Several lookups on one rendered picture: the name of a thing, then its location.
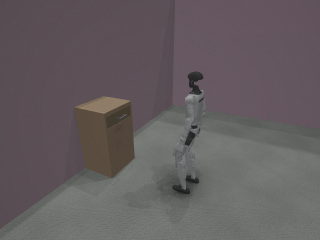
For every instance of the robot right forearm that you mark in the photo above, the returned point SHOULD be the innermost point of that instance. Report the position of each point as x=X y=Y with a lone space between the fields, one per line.
x=200 y=122

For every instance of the robot left upper arm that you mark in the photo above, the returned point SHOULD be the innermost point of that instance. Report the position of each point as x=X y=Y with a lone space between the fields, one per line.
x=189 y=102

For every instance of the robot right upper arm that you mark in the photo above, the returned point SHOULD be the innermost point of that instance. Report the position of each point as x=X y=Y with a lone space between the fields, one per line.
x=204 y=105

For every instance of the handle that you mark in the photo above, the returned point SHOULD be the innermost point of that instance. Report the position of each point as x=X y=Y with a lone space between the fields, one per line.
x=123 y=116

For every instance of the left robot hand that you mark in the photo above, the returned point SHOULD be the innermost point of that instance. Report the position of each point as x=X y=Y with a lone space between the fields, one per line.
x=180 y=148

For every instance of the drawer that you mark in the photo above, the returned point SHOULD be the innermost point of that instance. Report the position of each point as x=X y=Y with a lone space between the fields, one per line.
x=112 y=120

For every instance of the robot left foot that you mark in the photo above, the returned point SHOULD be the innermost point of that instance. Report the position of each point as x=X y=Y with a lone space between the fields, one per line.
x=179 y=189

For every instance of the robot left forearm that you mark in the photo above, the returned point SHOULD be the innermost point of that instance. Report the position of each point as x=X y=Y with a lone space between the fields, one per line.
x=186 y=130

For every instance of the right robot shin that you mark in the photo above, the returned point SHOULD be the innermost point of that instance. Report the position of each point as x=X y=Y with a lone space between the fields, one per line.
x=191 y=163

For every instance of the cabinet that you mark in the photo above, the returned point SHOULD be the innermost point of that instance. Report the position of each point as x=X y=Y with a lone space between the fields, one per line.
x=105 y=151

